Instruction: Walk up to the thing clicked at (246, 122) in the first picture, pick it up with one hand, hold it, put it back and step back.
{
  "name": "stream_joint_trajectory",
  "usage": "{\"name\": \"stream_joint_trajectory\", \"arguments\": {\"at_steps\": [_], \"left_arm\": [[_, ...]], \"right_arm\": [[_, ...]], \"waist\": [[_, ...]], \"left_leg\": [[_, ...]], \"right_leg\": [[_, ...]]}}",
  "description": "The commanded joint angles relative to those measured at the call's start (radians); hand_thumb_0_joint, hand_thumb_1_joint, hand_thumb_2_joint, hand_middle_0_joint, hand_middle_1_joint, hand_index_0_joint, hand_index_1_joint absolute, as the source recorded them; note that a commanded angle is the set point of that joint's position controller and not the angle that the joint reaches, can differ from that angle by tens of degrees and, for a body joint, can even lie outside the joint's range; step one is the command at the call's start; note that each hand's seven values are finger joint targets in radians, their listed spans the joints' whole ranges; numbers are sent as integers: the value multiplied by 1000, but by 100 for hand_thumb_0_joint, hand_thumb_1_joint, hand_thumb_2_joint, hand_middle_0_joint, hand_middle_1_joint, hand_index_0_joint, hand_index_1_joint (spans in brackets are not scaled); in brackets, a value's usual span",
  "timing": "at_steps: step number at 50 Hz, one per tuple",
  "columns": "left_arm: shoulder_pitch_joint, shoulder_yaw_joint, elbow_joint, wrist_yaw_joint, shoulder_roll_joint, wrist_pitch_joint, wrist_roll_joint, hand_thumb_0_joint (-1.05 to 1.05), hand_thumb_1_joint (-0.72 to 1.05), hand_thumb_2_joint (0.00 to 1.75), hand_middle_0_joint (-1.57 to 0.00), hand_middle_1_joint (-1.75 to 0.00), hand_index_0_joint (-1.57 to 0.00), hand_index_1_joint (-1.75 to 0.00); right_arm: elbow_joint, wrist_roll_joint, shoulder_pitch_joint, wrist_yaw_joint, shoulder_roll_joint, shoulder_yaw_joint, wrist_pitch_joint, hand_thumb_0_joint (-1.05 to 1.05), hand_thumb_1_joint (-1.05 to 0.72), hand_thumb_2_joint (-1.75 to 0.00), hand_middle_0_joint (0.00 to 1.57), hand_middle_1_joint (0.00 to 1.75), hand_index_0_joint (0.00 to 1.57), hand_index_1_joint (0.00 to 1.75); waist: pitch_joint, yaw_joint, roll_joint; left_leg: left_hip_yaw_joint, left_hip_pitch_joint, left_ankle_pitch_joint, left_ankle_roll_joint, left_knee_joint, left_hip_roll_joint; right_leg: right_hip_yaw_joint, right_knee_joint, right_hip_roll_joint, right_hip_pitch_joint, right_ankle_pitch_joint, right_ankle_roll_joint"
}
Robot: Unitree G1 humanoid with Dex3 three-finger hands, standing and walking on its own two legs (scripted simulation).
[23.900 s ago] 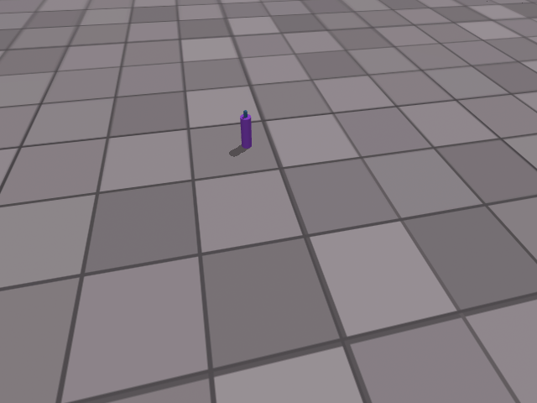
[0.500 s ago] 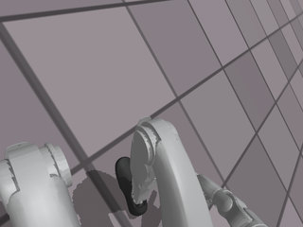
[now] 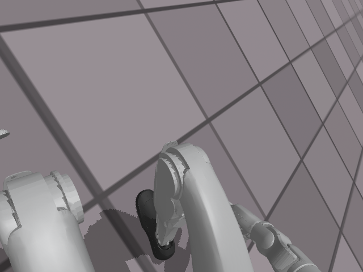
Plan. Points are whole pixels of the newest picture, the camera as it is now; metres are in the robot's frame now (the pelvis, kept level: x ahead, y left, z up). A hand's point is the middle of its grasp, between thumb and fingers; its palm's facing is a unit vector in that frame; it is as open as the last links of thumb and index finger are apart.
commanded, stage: withdraw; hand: left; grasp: from the side
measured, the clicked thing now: out of the picture +0.44 +0.28 -0.16
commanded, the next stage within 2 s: rise in 0.40 s
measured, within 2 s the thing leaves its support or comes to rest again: rests again in 0.38 s
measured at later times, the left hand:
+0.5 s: hand out of the picture +0.43 +0.35 -0.08, palm faces +0.34 -0.94 -0.04, open 17.3 cm
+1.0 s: hand out of the picture +0.33 +0.41 +0.05, palm faces +0.38 -0.79 -0.49, open 17.3 cm
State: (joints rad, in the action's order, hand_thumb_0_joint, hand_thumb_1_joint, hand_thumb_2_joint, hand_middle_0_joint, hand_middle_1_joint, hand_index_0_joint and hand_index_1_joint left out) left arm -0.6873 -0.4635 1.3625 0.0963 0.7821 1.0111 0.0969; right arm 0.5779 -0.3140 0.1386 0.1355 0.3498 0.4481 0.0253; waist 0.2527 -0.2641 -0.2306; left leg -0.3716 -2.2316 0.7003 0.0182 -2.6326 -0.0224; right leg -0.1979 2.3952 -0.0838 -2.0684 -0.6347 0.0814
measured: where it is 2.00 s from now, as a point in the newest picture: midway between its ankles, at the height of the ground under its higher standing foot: (114, 262)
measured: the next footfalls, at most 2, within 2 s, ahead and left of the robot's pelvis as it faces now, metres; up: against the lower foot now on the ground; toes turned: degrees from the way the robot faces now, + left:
none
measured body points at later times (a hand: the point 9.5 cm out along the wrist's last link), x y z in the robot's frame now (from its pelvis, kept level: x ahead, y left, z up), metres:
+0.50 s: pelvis +0.01 +0.00 +0.01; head +0.21 +0.17 +0.37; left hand +0.40 +0.39 -0.07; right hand +0.17 -0.25 -0.04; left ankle +0.08 +0.13 -0.26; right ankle +0.14 -0.13 -0.26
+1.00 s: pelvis +0.01 -0.01 +0.11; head +0.20 +0.08 +0.51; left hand +0.31 +0.45 +0.08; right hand +0.19 -0.24 -0.01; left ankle +0.08 +0.13 -0.26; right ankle +0.14 -0.13 -0.26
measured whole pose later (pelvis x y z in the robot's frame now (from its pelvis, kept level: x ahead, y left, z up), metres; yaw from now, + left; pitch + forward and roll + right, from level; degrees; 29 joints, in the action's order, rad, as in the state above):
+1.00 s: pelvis +0.01 -0.01 +0.11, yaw +9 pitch +32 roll -7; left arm -0.45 -0.43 0.76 0.03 0.66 0.18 -0.10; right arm 0.60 0.00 -0.11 0.05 0.26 0.04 0.18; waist -0.12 -0.06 0.00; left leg -0.12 -2.10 0.65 0.00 -2.18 -0.05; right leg -0.04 2.10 -0.01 -2.02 -0.65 0.05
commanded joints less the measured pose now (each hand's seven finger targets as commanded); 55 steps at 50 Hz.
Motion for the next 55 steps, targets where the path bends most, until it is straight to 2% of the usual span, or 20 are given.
{"name": "stream_joint_trajectory", "arguments": {"at_steps": [1,7,11,15,19,25,26,27,28,29,31,34,36,37,38,39,43,48,50,55], "left_arm": [[-229,-14,-145,3,154,67,16,0,-34,17,-33,-22,-33,-22],[-253,-23,-168,4,168,84,15,0,-41,6,-8,-2,-7,-2],[-269,-72,-257,15,235,83,14,0,-43,4,-4,0,-4,0],[-230,-116,-395,34,288,36,-1,0,-45,4,-5,0,-4,0],[-184,-60,-444,80,193,-62,19,0,-44,3,-4,0,-4,0],[-189,-52,-420,136,148,-200,61,0,-49,3,-3,-1,-4,0],[-200,-38,-424,149,138,-212,60,0,-42,7,-3,0,-1,0],[-107,-91,-321,97,299,-277,-99,0,-50,6,-5,-3,-4,-3],[-183,-56,-397,88,236,-300,-85,0,-48,6,-5,-2,-4,-3],[-230,-46,-465,80,226,-319,-94,0,-50,7,-5,-3,-4,-4],[-226,-86,-544,57,297,-386,-126,0,-53,8,-7,-5,-5,-6],[-247,-117,-565,24,361,-475,-169,0,-54,8,-8,-7,-7,-7],[-264,-85,-567,3,319,-528,-185,0,-49,9,-6,-6,-6,-7],[-203,-120,-551,-9,343,-555,-192,0,-50,9,-6,-6,-6,-6],[-171,-106,-539,-16,320,-582,-200,0,-50,8,-6,-6,-6,-6],[-137,-100,-542,-23,291,-604,-202,0,-50,9,-6,-6,-6,-7],[-51,-26,-602,-45,160,-702,-201,0,-52,7,-6,-6,-6,-6],[82,29,-863,-84,94,-809,-174,0,-52,8,-6,-6,-6,-6],[186,23,-965,-107,92,-849,-163,0,-55,6,-6,-6,-5,-6],[337,7,-1143,-166,67,-922,-149,0,-51,8,-6,-6,-6,-6]], "right_arm": [[-26,-1,-31,-19,349,-113,7,0,-90,-90,20,30,20,30],[-19,-7,-54,-19,354,-110,6,0,-88,-90,20,30,20,30],[-16,-8,-64,-24,351,-121,12,0,-89,-90,20,30,20,30],[-17,7,-89,-33,350,-162,25,0,-90,-90,20,30,20,30],[-16,45,-141,-39,329,-207,35,0,-89,-90,20,30,20,30],[-11,111,-202,-48,300,-254,35,0,-87,-89,20,30,20,30],[-14,121,-198,-50,297,-262,34,0,-79,-88,20,30,20,30],[13,149,-215,-53,251,-293,52,0,-87,-90,20,30,20,30],[-5,158,-221,-53,251,-302,62,0,-88,-90,20,30,20,30],[-6,169,-240,-51,251,-321,69,0,-88,-90,20,30,20,30],[-11,191,-263,-53,244,-351,86,0,-90,-91,20,30,20,30],[-2,219,-302,-61,227,-380,108,0,-95,-92,20,30,20,30],[-3,232,-302,-69,198,-395,117,0,-90,-90,20,30,20,30],[-7,239,-309,-73,194,-405,123,0,-90,-90,20,30,20,30],[-9,244,-314,-77,192,-415,126,0,-90,-90,20,30,20,30],[-20,250,-311,-79,186,-425,129,0,-90,-90,20,30,20,30],[-46,282,-323,-87,171,-477,128,0,-89,-90,20,30,20,30],[-92,323,-328,-106,147,-505,124,0,-89,-90,20,30,20,30],[-113,340,-320,-122,137,-513,122,0,-89,-90,20,30,20,30],[-125,354,-326,-165,88,-516,109,0,-89,-90,20,30,20,30]], "waist": [[-542,-77,496],[-564,-90,524],[-624,-63,584],[-701,-8,696],[-749,-2,684],[-681,7,521],[-664,7,504],[-732,111,577],[-753,81,592],[-798,85,615],[-894,125,657],[-916,120,657],[-905,119,605],[-910,141,572],[-905,144,573],[-910,163,560],[-953,173,497],[-1032,210,416],[-1042,232,400],[-1026,240,391]], "left_leg": [[106,382,-67,6,338,-50],[96,415,-76,11,342,-52],[118,445,-126,13,338,-51],[129,530,-163,27,388,-56],[153,516,-202,23,402,-48],[173,347,-88,-14,400,-33],[172,345,-55,-17,405,-32],[203,437,-89,-8,470,-30],[192,455,-75,-4,492,-37],[199,486,-72,-3,510,-35],[217,565,-116,-1,544,-33],[235,563,-138,-10,556,-30],[250,526,-105,-21,571,-26],[262,524,-114,-25,577,-22],[266,538,-110,-24,598,-21],[263,543,-88,-23,632,-19],[264,612,-49,-29,718,-20],[269,702,-23,-39,848,-18],[270,763,-14,-40,910,-21],[303,883,-112,-40,1015,-19]], "right_leg": [[-135,-168,-31,222,139,-90],[-139,-163,-30,240,152,-87],[-120,-159,-25,272,187,-90],[-105,-144,-13,243,199,-102],[-86,-157,-6,232,230,-107],[-68,-200,-2,191,143,-103],[-68,-208,0,155,112,-104],[-40,-236,7,156,91,-114],[-40,-237,8,130,76,-115],[-30,-245,12,128,76,-118],[-9,-256,20,145,101,-121],[14,-269,22,142,112,-124],[30,-306,23,140,83,-125],[38,-330,23,161,83,-122],[43,-339,28,160,76,-122],[46,-347,30,153,53,-124],[64,-437,35,175,28,-124],[94,-586,42,333,6,-116],[107,-647,46,405,2,-112],[147,-789,57,595,75,-106]]}}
